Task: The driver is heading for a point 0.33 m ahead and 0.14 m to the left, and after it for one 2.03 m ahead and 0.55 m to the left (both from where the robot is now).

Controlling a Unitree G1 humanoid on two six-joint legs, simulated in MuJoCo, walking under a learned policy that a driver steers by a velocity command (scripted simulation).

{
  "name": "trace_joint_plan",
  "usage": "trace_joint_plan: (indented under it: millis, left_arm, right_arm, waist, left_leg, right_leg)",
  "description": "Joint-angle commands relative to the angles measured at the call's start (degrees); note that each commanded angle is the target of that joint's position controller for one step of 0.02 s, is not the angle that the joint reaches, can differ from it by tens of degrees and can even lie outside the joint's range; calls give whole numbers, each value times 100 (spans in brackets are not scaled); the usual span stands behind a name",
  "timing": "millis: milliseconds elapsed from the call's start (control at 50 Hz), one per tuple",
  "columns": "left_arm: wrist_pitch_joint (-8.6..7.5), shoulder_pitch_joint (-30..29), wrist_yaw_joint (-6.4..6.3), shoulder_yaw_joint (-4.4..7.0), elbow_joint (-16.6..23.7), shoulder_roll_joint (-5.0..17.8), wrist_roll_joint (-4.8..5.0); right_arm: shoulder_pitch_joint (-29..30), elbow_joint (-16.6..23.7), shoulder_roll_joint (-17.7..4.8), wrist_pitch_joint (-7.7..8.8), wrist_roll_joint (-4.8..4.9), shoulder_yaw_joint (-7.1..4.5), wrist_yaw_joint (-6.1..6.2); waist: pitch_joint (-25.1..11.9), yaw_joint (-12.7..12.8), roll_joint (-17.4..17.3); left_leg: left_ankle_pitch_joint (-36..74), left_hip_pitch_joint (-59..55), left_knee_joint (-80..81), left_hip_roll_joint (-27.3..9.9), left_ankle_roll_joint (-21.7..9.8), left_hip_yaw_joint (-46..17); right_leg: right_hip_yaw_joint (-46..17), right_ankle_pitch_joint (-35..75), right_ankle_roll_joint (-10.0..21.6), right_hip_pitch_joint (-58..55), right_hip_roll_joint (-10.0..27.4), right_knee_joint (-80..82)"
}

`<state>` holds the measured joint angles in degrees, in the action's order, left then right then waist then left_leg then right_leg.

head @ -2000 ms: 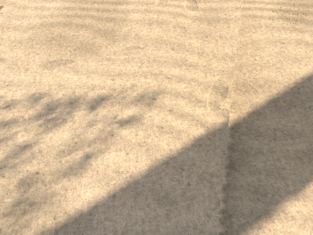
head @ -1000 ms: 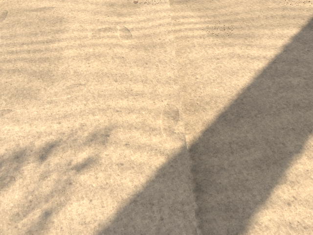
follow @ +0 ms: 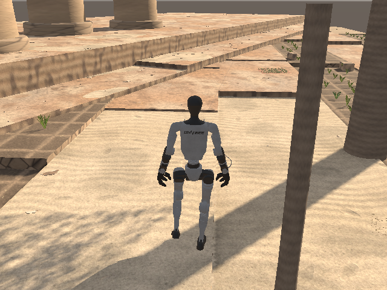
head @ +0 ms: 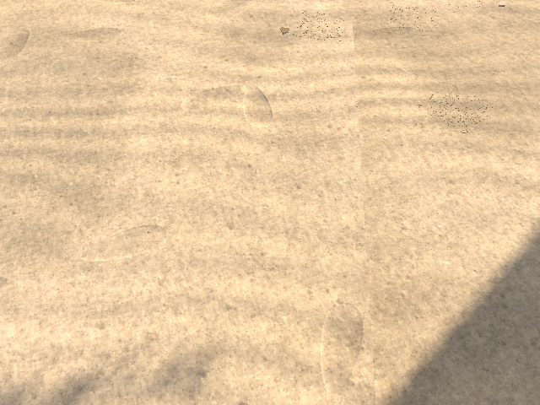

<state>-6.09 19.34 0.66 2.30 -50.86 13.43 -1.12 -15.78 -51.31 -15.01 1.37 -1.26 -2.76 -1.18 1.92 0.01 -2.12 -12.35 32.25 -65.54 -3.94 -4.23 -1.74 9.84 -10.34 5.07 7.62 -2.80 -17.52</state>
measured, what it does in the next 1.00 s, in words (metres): walks ahead, turning left: left foot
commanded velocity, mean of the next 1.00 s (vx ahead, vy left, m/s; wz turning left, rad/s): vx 0.22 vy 0.00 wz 0.51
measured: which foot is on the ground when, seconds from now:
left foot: up 0.00-0.30, down 0.32-1.00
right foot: down 0.00-0.32, up 0.34-1.00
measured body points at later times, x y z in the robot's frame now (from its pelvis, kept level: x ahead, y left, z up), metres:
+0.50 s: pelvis +0.23 +0.08 -0.01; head +0.28 +0.10 +0.43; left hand +0.26 +0.36 -0.15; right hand +0.40 -0.16 -0.14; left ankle +0.28 +0.13 -0.75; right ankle +0.23 -0.08 -0.65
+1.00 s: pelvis +0.32 +0.06 -0.01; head +0.35 +0.07 +0.44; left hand +0.32 +0.37 -0.11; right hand +0.54 -0.14 -0.13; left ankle +0.28 +0.13 -0.75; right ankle +0.39 -0.03 -0.74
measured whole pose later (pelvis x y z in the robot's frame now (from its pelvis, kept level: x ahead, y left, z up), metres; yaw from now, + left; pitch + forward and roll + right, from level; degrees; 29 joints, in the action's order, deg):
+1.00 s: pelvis +0.32 +0.06 -0.01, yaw +32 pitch +1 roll +0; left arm 1.8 8.1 -2.3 1.4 -41.7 15.5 0.0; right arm -15.7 -44.6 -16.6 -2.1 -0.9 -3.6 1.6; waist 1.7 -2.1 -0.8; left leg -13.0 12.7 -26.7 10.7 -4.8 -13.1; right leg -2.3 -17.6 0.0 17.3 -1.6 -32.7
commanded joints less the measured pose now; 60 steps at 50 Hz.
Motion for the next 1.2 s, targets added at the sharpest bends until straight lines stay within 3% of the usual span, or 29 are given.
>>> trace_joint_plan:
  millis: [20,100,160,220,240,280,300,320,340,360,380,400,420,440,460,520,640,740,880,940,980,1000,1020,1040,1060,1080,1100,1140,1200]
  left_arm:
    - [-141,165,-13,104,147,508,21]
    - [-107,353,-44,68,-12,448,-12]
    - [-70,580,-100,90,-148,584,-26]
    - [30,719,-167,125,-286,712,-38]
    - [70,634,-194,130,-293,749,-41]
    - [170,490,-252,203,-290,954,-40]
    - [222,430,-261,231,-253,1032,-7]
    - [229,348,-243,234,-144,1032,33]
    - [213,837,-167,89,210,273,111]
    - [241,512,-167,151,363,668,95]
    - [225,32,-176,121,466,591,126]
    - [186,-184,-185,79,500,536,106]
    - [216,-266,-199,99,462,563,29]
    - [323,-165,-184,109,484,593,-73]
    - [446,-52,-169,118,463,577,-128]
    - [646,-24,-167,88,554,445,-99]
    - [808,-913,-212,140,945,664,-71]
    - [842,-1334,-274,148,1139,729,-24]
    - [779,-1345,-297,72,1258,708,80]
    - [750,-1172,-307,44,1270,725,132]
    - [713,-842,-317,14,1193,657,133]
    - [662,-648,-337,3,1137,649,75]
    - [619,-791,-389,19,1211,912,-26]
    - [630,-1200,-362,23,1413,1282,-24]
    - [638,-758,-323,50,1236,1204,7]
    - [607,-828,-283,-33,1194,927,29]
    - [591,-1064,-268,-78,1201,772,35]
    - [568,-1178,-291,-103,1183,746,5]
    - [571,-934,-258,-90,1008,790,3]
  right_arm:
    - [8,288,-98,-56,-22,-31,-80]
    - [851,581,-4,-22,-27,35,-137]
    - [1469,819,41,-8,-52,101,-196]
    - [1677,974,-60,-19,-89,80,-212]
    - [1568,973,-73,-18,-111,64,-196]
    - [737,741,-198,22,-140,-16,-144]
    - [34,533,-337,94,-176,-97,-104]
    - [-717,316,-671,161,-245,-240,-23]
    - [-619,391,-1470,147,-231,-438,43]
    - [-947,523,-1572,63,79,-500,71]
    - [-594,539,-1414,11,107,-468,150]
    - [-199,579,-1034,-6,159,-380,179]
    - [85,603,-757,-24,198,-308,204]
    - [270,645,-581,-47,238,-250,239]
    - [305,673,-538,-41,205,-219,225]
    - [176,705,-845,35,95,-293,180]
    - [-216,796,-940,-119,101,-329,246]
    - [-453,858,-946,-206,65,-358,286]
    - [-442,924,-908,-255,-14,-317,286]
    - [-269,926,-915,-297,-17,-280,281]
    - [-12,926,-894,-324,46,-238,298]
    - [123,949,-828,-318,112,-198,315]
    - [-103,977,-510,-282,112,-101,311]
    - [-483,970,-442,-289,127,-78,331]
    - [-368,847,-879,-343,2,-192,352]
    - [-223,804,-901,-359,17,-213,335]
    - [-142,726,-790,-377,41,-197,310]
    - [-162,629,-673,-426,34,-154,240]
    - [15,516,-491,-464,82,-53,220]
  waist:
    - [130,-131,547]
    - [356,9,566]
    - [465,189,573]
    - [467,196,580]
    - [446,88,599]
    - [-3,-236,742]
    - [-424,-503,700]
    - [-958,-872,350]
    - [-1723,-313,-1058]
    - [-2553,-609,-532]
    - [-1854,-514,-153]
    - [-1122,-377,21]
    - [-654,-166,225]
    - [-532,29,200]
    - [-581,118,196]
    - [-805,223,217]
    - [-647,-100,-128]
    - [-427,-263,-234]
    - [-498,-302,-295]
    - [-509,-233,-332]
    - [-459,11,-274]
    - [-448,143,-162]
    - [-540,-62,692]
    - [-477,-307,1418]
    - [-607,-17,1243]
    - [-405,-101,835]
    - [-241,-182,676]
    - [-293,-222,1018]
    - [-420,-91,1024]
  left_leg:
    - [679,675,-52,-242,83,-2]
    - [1367,800,1147,-206,113,299]
    - [1408,670,2118,-139,18,644]
    - [866,492,2669,13,-213,883]
    - [609,224,2833,188,-306,1009]
    - [194,-676,3042,671,-505,1189]
    - [394,-1513,3412,845,-633,1067]
    - [1145,-2796,3795,577,-854,556]
    - [4114,-4875,3239,-1390,-1649,-1870]
    - [5191,-5272,3764,-1840,-2270,-3333]
    - [5412,-4735,3971,-1671,-2099,-2423]
    - [5140,-3894,4166,-1420,-1852,-1902]
    - [4813,-3180,4382,-1058,-1546,-1540]
    - [4630,-2641,4539,-806,-1420,-1288]
    - [4635,-2362,4588,-698,-1310,-1148]
    - [4833,-2136,4577,-491,-1185,-1021]
    - [2970,-2412,4733,-359,-812,-1595]
    - [2199,-2828,4679,-414,-827,-2200]
    - [3486,-2869,4236,-407,-904,-2361]
    - [3766,-2742,4092,-367,-826,-2468]
    - [3243,-2496,3960,-145,-567,-2463]
    - [2403,-2110,3840,51,-297,-2395]
    - [766,-1652,3225,467,28,-1849]
    - [-1753,-926,2666,1343,229,-981]
    - [-2366,-1263,1708,1197,302,-687]
    - [-2090,-1272,1328,1105,370,-763]
    - [-1767,-1288,1241,1011,468,-798]
    - [-1435,-1353,1363,986,621,-700]
    - [-1442,-1560,2200,860,735,-350]
  right_leg:
    - [-740,1595,311,-75,1588,1056]
    - [-121,2055,245,-188,1419,1001]
    - [71,2266,250,-603,1597,980]
    - [279,2897,237,-1250,1795,655]
    - [408,3865,191,-1325,1798,293]
    - [539,5450,81,-1396,1740,-1062]
    - [527,5130,-8,-1153,1691,-2154]
    - [558,3551,-239,-291,1490,-3704]
    - [473,-2007,-591,2031,575,-5852]
    - [-725,-2622,-719,2702,65,-6809]
    - [-1076,-1931,-691,3087,433,-6735]
    - [-1051,-1461,-678,3080,616,-6278]
    - [-1095,-1277,-706,2847,746,-5848]
    - [-1123,-1227,-761,2509,787,-5564]
    - [-1120,-1206,-801,2235,772,-5366]
    - [-1067,-984,-879,2088,672,-4892]
    - [-1248,-456,-926,2775,630,-4194]
    - [-1454,-621,-906,3119,511,-3771]
    - [-1334,-1116,-676,2242,256,-2966]
    - [-1259,-1283,-536,1553,155,-2256]
    - [-1208,-696,-433,764,105,-985]
    - [-1376,165,-359,80,288,-82]
    - [-2367,782,-136,-453,1262,299]
    - [-3540,2740,553,-526,2386,211]
    - [-3619,3194,1193,-24,2618,27]
    - [-3262,3008,1155,143,2297,37]
    - [-2762,2607,895,274,1900,56]
    - [-2242,2718,577,115,1440,3]
    - [-2018,2807,522,-181,1275,-159]
Velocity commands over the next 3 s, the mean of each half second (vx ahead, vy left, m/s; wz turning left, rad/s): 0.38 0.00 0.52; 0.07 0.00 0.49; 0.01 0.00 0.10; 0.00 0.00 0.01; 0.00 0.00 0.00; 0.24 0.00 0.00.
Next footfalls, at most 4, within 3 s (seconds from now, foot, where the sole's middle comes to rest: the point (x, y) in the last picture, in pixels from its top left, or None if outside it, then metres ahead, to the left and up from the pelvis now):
0.32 left None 0.32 0.14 -0.78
1.02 right None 0.43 -0.01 -0.78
1.34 left None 0.27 0.15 -0.78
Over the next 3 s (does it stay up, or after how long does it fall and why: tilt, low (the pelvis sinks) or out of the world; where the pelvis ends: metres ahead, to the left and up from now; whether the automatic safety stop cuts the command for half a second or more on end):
stays up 0.45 0.08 0.00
